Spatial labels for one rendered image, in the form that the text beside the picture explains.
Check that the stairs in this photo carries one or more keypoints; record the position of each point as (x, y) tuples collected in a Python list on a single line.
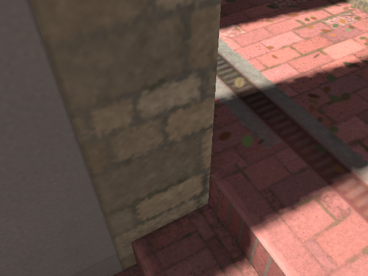
[(212, 240)]

